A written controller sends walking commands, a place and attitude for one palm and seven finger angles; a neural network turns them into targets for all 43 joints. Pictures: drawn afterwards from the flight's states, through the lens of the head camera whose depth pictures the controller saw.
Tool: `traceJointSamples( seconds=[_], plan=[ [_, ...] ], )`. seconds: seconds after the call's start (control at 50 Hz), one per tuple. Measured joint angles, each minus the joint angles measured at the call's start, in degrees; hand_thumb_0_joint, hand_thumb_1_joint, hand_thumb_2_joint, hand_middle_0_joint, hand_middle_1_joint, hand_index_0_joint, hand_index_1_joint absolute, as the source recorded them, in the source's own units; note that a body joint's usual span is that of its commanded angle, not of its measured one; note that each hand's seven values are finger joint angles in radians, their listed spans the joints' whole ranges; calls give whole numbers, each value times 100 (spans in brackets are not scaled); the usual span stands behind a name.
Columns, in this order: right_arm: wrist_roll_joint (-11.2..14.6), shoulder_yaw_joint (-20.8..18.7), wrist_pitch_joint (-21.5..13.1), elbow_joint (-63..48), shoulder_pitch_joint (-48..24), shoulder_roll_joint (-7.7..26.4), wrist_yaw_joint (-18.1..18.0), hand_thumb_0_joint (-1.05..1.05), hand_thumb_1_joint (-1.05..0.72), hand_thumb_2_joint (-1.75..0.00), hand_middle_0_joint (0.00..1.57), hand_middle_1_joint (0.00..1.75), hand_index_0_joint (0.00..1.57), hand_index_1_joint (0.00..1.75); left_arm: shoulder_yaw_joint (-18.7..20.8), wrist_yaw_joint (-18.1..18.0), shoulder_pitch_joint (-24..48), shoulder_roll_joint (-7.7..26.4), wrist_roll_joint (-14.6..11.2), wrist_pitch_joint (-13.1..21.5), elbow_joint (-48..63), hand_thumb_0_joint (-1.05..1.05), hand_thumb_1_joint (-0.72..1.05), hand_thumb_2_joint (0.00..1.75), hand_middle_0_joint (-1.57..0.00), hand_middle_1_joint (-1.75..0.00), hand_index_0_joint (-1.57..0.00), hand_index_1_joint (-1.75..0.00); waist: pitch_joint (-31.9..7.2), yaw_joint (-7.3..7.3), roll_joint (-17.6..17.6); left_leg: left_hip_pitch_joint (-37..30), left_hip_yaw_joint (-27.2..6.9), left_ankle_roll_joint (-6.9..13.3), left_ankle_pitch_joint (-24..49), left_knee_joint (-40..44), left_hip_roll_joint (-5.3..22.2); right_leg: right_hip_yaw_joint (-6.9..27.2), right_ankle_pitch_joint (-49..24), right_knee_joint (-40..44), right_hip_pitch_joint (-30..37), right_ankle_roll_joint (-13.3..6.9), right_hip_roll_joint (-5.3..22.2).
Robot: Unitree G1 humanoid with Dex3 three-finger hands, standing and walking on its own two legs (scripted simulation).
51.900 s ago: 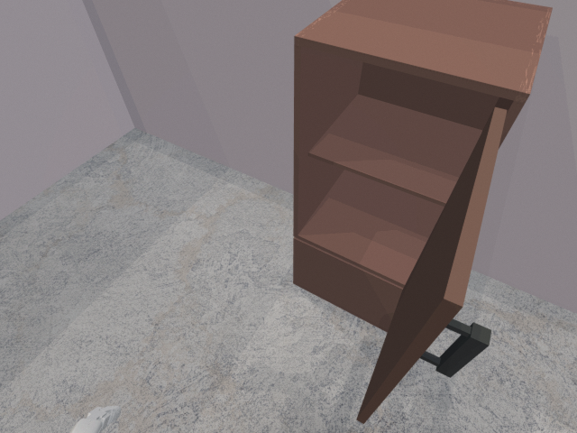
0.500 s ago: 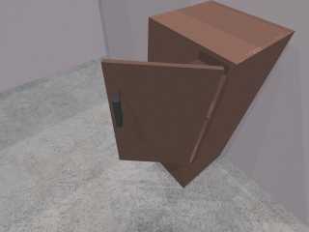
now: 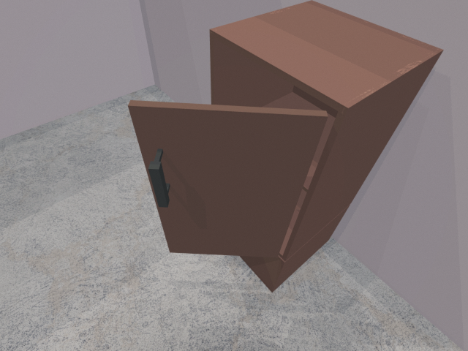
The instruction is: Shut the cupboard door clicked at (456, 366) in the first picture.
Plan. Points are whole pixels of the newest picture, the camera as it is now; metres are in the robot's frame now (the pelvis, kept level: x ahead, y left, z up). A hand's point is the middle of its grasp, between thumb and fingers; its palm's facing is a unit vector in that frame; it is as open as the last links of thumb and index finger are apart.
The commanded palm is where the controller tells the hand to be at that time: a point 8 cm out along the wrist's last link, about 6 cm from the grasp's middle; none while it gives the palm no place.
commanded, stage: come to a stop and stand still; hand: left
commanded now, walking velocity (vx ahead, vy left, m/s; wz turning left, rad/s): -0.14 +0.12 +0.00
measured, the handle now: (161, 178) +0.46 +0.19 -0.01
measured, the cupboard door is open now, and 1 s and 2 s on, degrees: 48 48 48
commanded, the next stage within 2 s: look again from close up in 0.80 s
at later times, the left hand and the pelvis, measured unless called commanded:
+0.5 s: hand out of the picture +0.03 +0.22 -0.17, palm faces +0.02 -0.97 -0.25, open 7.4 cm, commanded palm none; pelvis -0.02 +0.02 -0.01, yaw +1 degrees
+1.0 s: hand out of the picture -0.06 +0.19 -0.18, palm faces +0.01 -0.99 -0.16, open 7.4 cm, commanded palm none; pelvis -0.03 +0.03 +0.00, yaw +1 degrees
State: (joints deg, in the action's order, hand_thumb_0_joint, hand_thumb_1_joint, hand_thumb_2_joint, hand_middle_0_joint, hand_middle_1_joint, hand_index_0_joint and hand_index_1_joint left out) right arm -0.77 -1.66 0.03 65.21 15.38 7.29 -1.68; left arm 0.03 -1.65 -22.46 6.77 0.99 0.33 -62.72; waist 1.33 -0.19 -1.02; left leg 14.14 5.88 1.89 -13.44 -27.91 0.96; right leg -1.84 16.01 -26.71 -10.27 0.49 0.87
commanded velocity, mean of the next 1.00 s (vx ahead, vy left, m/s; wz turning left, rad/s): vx -0.02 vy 0.01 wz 0.00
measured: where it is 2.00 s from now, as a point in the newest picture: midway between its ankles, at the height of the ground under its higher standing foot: outside the picture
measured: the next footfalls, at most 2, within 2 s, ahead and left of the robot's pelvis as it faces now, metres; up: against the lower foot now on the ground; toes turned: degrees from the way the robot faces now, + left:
none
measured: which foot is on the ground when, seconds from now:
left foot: down 0.00-1.00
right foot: down 0.00-1.00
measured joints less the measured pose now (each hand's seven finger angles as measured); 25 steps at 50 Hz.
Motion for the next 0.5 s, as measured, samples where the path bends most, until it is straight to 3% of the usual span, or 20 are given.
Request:
traceJointSamples(
  seconds=[0.14,0.28,0.4,0.5],
  plan=[
    [42,2,52,-20,-259,92,-14,2,-93,-90,20,30,20,30,-67,-103,364,-81,2,2,93,1,91,90,-20,-30,-20,-30,174,46,-21,-147,6,-42,37,144,-25,3,15,46,102,-12,20],
    [26,-55,154,-216,-509,151,12,1,-92,-90,20,30,20,30,25,-118,612,149,7,-119,211,2,92,90,-20,-30,-20,-30,279,43,-21,-115,41,-1,-39,-39,-43,38,84,-148,56,18,51],
    [10,29,21,-774,-426,273,68,1,-92,-90,20,30,20,30,-16,-170,697,326,13,-35,444,1,91,90,-20,-30,-20,-30,198,-51,131,133,23,113,-164,-460,-65,19,143,-444,-116,94,97],
    [-24,65,82,-970,-317,285,121,1,-91,-90,20,30,20,30,-16,-106,766,457,30,-121,683,1,91,90,-20,-30,-20,-30,52,-16,184,168,20,209,-113,-478,-152,10,135,-514,-158,102,181]
  ],
)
